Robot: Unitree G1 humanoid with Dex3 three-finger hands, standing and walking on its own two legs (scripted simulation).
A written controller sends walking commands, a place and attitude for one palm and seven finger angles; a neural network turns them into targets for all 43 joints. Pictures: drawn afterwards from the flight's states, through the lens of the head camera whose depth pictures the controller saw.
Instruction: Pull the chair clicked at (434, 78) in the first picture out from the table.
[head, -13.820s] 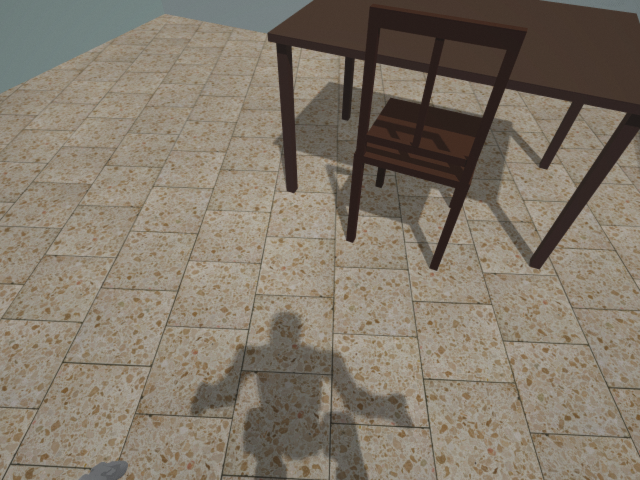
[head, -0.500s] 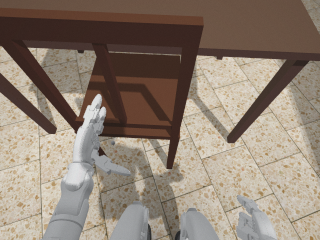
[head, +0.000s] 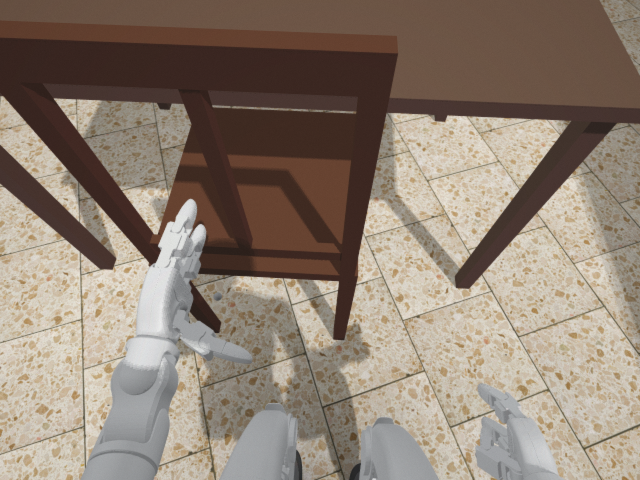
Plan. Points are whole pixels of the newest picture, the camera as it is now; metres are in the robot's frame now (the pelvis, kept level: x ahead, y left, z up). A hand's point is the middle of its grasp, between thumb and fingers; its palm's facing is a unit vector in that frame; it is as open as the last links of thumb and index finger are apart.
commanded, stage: push the fingers through the gap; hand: left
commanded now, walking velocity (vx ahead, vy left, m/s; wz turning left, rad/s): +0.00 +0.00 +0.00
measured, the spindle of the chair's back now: (225, 184) +0.47 +0.15 +0.04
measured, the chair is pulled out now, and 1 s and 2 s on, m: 0.00 0.00 0.00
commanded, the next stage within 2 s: hook a spindle and tug to test in 1.68 s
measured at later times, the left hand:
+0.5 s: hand (220, 266) +0.36 +0.14 +0.02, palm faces -0.05 -1.00 -0.04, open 16.9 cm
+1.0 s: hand (221, 239) +0.40 +0.15 +0.02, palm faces -0.03 -1.00 -0.04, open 16.9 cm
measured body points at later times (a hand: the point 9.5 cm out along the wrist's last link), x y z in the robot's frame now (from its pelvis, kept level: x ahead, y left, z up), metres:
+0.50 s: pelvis +0.00 +0.01 +0.00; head +0.11 +0.01 +0.43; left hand +0.36 +0.20 +0.02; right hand +0.15 -0.24 -0.11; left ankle +0.04 +0.09 -0.63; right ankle +0.01 -0.09 -0.63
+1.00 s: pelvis -0.01 +0.01 +0.00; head +0.12 +0.02 +0.43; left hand +0.40 +0.20 +0.02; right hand +0.11 -0.25 -0.12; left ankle +0.04 +0.09 -0.63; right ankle +0.01 -0.09 -0.63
